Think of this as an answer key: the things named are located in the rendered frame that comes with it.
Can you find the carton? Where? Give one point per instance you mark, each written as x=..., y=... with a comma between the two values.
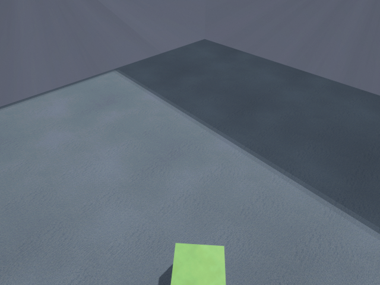
x=198, y=265

